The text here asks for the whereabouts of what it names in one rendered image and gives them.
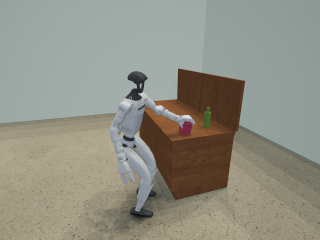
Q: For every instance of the left robot forearm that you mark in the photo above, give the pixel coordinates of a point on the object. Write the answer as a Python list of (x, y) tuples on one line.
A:
[(172, 116)]

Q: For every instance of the robot right hand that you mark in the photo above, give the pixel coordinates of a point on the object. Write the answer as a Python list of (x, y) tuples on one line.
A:
[(124, 168)]

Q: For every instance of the sponge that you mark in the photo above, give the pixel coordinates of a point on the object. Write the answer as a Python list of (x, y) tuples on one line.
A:
[(186, 130)]

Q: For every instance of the table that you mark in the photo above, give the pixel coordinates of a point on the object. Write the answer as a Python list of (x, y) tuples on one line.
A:
[(200, 162)]

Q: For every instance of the right robot upper arm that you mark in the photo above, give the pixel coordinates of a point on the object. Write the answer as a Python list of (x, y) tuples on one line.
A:
[(123, 109)]

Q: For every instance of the robot torso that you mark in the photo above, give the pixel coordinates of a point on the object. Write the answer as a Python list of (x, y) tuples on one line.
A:
[(132, 122)]

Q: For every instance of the left robot upper arm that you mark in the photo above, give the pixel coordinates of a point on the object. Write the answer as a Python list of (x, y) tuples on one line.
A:
[(150, 104)]

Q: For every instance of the right robot forearm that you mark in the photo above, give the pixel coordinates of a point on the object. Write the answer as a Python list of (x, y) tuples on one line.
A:
[(119, 149)]

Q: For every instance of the robot left hand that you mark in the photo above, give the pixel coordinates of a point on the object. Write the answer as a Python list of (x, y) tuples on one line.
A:
[(186, 118)]

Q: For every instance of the robot right foot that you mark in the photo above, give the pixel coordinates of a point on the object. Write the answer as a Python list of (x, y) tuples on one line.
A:
[(142, 213)]

